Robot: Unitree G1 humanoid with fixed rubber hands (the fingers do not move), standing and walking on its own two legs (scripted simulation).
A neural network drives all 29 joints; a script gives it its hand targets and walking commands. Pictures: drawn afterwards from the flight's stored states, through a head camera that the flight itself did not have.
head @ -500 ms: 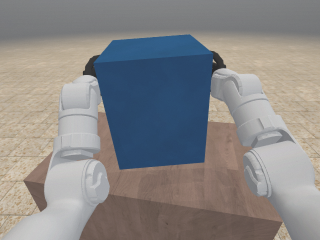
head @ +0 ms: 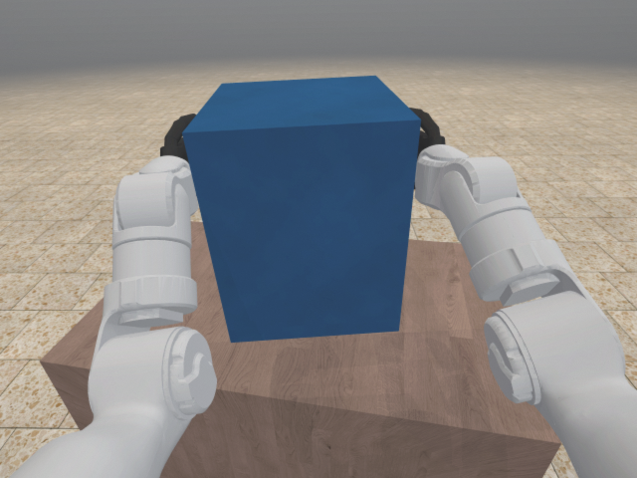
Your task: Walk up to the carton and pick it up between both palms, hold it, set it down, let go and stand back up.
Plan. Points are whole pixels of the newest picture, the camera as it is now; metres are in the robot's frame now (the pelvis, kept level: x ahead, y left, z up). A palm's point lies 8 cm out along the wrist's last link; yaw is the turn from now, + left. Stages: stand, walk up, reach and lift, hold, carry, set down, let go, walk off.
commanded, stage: hold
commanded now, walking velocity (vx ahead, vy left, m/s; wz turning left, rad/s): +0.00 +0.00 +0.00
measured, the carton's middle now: (306, 202) +0.37 +0.01 +0.26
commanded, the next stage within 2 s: none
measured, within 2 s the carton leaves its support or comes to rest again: neither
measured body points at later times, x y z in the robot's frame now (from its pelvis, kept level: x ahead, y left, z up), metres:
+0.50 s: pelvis +0.00 +0.01 +0.00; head -0.10 +0.03 +0.44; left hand +0.39 +0.16 +0.31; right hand +0.38 -0.14 +0.32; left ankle +0.00 +0.15 -0.75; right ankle +0.02 -0.11 -0.75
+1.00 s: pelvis +0.00 +0.00 +0.00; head -0.11 +0.01 +0.44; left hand +0.38 +0.16 +0.32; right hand +0.37 -0.14 +0.32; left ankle +0.00 +0.15 -0.75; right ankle +0.02 -0.11 -0.75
